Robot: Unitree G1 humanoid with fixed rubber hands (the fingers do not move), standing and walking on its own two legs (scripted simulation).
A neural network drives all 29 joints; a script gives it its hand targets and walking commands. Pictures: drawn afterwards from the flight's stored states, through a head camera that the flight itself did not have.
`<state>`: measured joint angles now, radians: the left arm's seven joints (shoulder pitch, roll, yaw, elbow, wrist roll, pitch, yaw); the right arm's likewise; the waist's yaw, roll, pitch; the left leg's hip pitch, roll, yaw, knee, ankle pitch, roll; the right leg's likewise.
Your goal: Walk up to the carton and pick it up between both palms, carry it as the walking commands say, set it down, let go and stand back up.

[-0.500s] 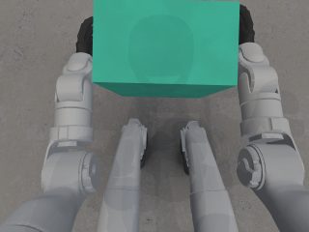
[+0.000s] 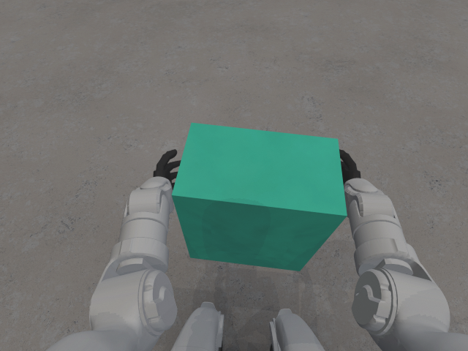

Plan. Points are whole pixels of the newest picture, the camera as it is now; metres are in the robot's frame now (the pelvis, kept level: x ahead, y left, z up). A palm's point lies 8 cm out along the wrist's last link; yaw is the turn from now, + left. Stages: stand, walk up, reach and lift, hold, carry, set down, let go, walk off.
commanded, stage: reach and lift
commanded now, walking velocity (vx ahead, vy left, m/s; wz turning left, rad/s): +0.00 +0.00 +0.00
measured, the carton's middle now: (253, 207) +0.37 +0.01 -0.02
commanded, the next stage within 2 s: none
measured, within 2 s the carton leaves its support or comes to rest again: neither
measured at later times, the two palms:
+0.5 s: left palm (143, 172) +0.38 +0.20 +0.08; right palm (340, 162) +0.41 -0.14 +0.08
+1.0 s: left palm (130, 179) +0.33 +0.20 +0.12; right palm (357, 171) +0.35 -0.15 +0.13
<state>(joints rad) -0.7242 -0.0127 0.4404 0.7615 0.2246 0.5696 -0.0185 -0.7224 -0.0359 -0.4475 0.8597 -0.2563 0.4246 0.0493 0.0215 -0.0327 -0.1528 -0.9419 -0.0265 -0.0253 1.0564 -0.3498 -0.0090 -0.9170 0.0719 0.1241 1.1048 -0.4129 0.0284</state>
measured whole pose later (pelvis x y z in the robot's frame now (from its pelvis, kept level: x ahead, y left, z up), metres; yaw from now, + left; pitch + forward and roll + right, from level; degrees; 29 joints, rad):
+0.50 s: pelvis +0.09 +0.00 +0.07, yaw +0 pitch +8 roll +0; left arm -0.25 -0.03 0.32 0.33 0.12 0.59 -0.09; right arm -0.31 0.09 -0.20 0.45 -0.13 0.49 -0.06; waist 0.04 -0.03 -0.15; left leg -0.49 -0.01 -0.03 0.63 -0.29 -0.01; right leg -0.46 0.05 0.13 0.66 -0.34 0.01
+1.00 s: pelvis +0.06 +0.01 +0.08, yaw +0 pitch -3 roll +0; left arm -0.23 -0.04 0.25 0.25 0.12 0.74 -0.05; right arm -0.26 0.09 -0.24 0.36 -0.17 0.62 0.02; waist 0.04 -0.03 -0.09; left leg -0.27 -0.01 -0.03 0.55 -0.23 -0.01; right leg -0.23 0.05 0.13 0.55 -0.27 0.01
